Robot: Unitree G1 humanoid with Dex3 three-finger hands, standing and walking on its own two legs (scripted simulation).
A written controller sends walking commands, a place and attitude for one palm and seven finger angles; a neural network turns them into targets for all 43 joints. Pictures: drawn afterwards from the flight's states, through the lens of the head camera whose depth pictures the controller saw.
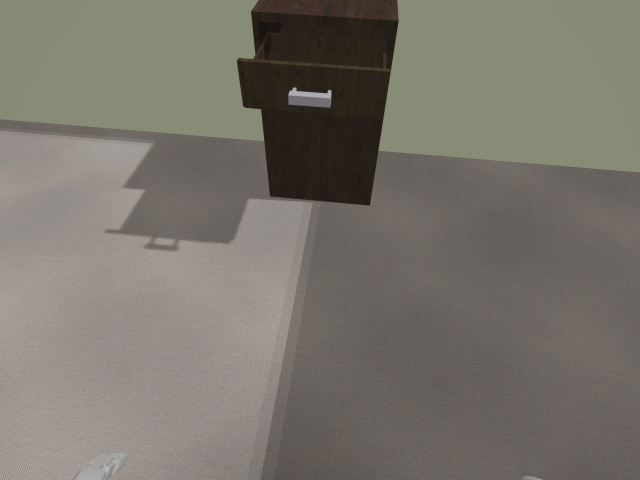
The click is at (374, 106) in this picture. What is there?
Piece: drawer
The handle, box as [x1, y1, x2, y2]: [288, 87, 331, 107]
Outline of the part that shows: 289,91 289,104 329,107 330,105 331,90 328,90 327,93 297,91 296,87 293,87 292,90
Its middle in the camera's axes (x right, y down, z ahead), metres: -0.03 -0.41 +1.11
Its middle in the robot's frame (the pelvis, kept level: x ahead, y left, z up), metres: +1.10 +0.08 -0.07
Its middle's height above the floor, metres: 0.70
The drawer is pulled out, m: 0.29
